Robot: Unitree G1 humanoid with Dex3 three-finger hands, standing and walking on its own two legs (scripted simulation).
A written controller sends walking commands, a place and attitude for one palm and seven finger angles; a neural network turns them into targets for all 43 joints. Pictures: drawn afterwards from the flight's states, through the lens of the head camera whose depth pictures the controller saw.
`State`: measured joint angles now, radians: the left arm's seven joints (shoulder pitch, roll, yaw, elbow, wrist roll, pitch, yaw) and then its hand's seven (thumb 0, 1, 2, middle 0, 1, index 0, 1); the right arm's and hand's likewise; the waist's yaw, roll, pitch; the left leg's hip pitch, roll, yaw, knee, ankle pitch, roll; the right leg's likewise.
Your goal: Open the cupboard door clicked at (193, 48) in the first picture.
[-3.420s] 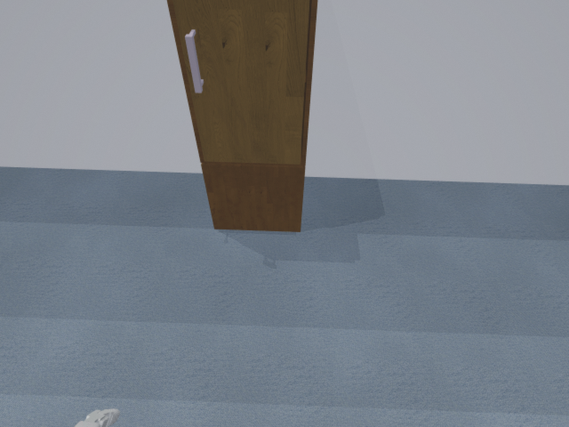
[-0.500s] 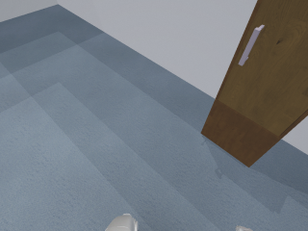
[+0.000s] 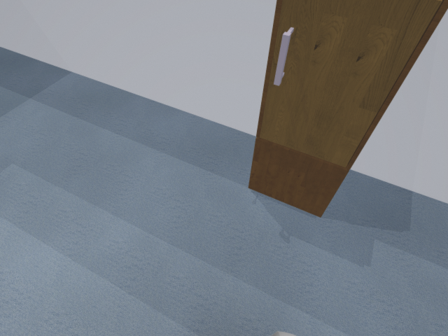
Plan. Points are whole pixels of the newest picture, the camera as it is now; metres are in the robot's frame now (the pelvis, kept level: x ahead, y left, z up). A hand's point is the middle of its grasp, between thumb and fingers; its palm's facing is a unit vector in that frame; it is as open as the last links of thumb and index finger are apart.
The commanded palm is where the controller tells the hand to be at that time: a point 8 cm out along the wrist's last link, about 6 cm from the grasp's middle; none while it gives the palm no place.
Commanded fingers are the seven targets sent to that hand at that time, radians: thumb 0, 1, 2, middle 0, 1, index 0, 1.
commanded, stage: turn to face it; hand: left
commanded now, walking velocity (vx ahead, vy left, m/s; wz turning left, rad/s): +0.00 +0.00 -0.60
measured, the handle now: (283, 57) +0.87 -0.12 +0.04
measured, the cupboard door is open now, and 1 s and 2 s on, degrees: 0 0 0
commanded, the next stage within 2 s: take the last steps up to it in 0.58 s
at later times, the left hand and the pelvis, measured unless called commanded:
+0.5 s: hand out of the picture +0.12 +0.12 -0.15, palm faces -0.22 -0.95 -0.22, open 7.3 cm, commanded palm none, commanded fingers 0.00 0.90 0.90 -0.20 -0.30 -0.20 -0.30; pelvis -0.01 -0.04 +0.00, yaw -14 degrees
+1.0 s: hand (158, 332) +0.15 +0.15 -0.16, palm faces -0.40 -0.90 -0.18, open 7.3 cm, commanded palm none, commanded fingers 0.00 0.90 0.90 -0.20 -0.30 -0.20 -0.30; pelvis +0.02 -0.01 +0.01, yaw -23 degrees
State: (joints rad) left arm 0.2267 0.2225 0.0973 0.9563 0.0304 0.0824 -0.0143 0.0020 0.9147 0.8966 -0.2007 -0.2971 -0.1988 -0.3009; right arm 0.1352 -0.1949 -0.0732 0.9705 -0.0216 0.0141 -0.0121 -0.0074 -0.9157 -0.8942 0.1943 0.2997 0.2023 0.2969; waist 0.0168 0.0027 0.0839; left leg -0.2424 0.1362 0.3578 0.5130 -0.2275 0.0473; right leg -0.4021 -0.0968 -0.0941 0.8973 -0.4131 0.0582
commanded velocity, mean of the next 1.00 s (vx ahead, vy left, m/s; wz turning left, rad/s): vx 0.10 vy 0.01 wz -0.25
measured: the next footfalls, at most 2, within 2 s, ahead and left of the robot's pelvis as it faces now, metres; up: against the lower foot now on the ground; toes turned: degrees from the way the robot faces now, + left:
right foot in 0.10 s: +0.03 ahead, -0.14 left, +0.00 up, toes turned -12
left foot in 0.64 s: +0.05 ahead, +0.09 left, +0.00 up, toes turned -15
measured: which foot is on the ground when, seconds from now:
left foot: down 0.00-0.10, up 0.12-0.62, down 0.64-1.00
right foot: up 0.00-0.08, down 0.10-0.64, up 0.66-1.00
